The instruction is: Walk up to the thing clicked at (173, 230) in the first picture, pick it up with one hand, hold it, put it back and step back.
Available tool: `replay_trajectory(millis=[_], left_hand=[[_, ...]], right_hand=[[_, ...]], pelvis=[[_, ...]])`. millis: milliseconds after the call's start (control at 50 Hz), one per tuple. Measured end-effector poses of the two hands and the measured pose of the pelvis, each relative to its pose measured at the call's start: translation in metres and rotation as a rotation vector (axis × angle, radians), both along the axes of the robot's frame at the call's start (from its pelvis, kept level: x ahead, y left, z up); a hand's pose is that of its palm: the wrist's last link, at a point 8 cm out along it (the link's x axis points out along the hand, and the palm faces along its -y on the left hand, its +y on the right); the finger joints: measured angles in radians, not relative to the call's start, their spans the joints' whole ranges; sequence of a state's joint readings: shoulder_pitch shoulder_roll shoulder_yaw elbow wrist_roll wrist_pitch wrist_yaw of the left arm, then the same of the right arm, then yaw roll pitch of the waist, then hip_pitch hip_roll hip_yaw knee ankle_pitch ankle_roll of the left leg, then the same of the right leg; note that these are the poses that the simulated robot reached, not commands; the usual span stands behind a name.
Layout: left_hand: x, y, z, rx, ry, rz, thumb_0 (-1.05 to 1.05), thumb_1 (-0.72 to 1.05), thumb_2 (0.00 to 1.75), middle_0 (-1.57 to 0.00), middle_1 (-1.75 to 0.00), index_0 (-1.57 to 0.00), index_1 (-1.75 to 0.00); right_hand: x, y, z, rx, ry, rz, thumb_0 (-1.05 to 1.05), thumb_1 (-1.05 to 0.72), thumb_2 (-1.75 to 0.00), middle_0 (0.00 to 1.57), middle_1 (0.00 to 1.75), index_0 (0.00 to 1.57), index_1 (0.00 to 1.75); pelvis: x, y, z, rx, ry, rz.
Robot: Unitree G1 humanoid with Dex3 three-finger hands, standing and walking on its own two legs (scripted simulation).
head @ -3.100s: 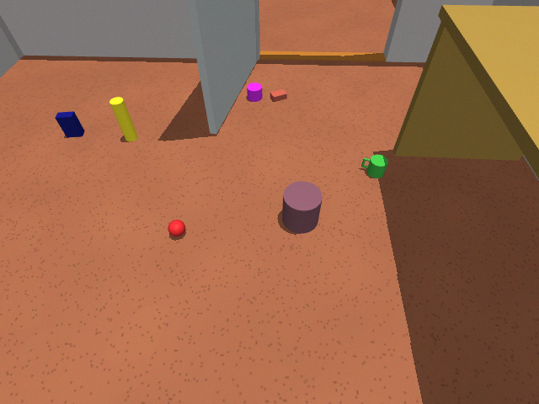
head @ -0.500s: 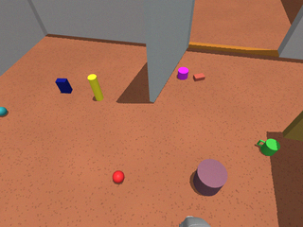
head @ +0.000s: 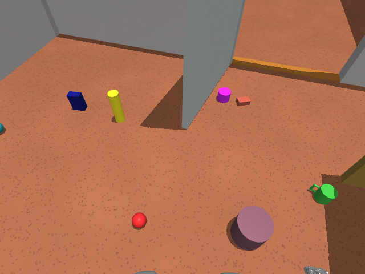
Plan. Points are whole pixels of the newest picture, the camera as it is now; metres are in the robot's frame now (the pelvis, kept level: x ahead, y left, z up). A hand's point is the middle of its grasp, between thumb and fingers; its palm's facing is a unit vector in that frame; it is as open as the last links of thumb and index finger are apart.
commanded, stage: walk up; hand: left
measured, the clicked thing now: (139, 220) +0.45 +0.23 -0.72
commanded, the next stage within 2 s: stand in 1.04 s
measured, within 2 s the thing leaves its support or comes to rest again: neither
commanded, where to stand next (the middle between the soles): +0.08 +0.00 m, yaw -1 degrees
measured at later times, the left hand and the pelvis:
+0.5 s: hand out of the picture +0.10 +0.26 -0.13, palm faces -0.02 -0.94 -0.35, open 7.4 cm; pelvis +0.02 +0.00 +0.02, yaw +0 degrees
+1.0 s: hand out of the picture +0.11 +0.25 -0.13, palm faces -0.04 -0.94 -0.34, open 7.4 cm; pelvis +0.03 +0.00 +0.02, yaw +0 degrees
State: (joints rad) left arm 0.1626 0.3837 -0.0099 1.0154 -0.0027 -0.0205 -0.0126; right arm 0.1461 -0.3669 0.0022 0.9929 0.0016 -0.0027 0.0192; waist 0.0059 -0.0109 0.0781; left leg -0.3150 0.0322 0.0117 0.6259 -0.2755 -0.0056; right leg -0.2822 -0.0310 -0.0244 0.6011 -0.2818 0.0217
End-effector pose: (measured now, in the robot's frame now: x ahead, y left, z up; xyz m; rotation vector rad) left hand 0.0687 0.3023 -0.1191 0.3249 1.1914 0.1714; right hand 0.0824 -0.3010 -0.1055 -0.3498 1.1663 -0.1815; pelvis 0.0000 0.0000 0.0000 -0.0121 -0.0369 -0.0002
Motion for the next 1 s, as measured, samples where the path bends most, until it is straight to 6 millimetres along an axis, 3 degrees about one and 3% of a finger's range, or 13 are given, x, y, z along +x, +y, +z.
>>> replay_trajectory(millis=[160, 300, 760, 1000], left_hand=[[-0.001, 0.003, 0.01, 0.01, 0.032, 0.034, 0.0, 0.9, 0.89, -0.21, -0.3, -0.21, -0.3], [0.006, 0.005, 0.02, 0.022, 0.037, 0.042, 0.0, 0.9, 0.89, -0.21, -0.3, -0.21, -0.3], [0.033, -0.006, 0.022, 0.002, 0.026, 0.015, 0.0, 0.9, 0.89, -0.21, -0.3, -0.21, -0.3], [0.036, -0.006, 0.022, 0.005, 0.036, 0.017, 0.0, 0.9, 0.89, -0.21, -0.3, -0.21, -0.3]], right_hand=[[0.032, 0.007, 0.005, 0.023, -0.023, 0.016, 0.0, -0.9, -0.9, 0.21, 0.3, 0.2, 0.3], [0.042, 0.009, 0.007, 0.041, -0.019, 0.005, 0.0, -0.9, -0.9, 0.21, 0.3, 0.2, 0.3], [0.002, 0.001, 0.006, 0.031, 0.076, -0.078, 0.0, -0.91, -0.9, 0.21, 0.3, 0.2, 0.3], [0.003, 0.003, 0.004, 0.037, 0.086, -0.08, 0.0, -0.91, -0.9, 0.21, 0.3, 0.2, 0.3]], pelvis=[[0.007, 0.001, 0.01, 0.003, -0.001, 0.001], [0.012, 0.001, 0.016, 0.006, -0.001, 0.001], [0.021, 0.0, 0.022, 0.011, 0.003, -0.007], [0.025, -0.001, 0.022, 0.011, 0.01, -0.006]])
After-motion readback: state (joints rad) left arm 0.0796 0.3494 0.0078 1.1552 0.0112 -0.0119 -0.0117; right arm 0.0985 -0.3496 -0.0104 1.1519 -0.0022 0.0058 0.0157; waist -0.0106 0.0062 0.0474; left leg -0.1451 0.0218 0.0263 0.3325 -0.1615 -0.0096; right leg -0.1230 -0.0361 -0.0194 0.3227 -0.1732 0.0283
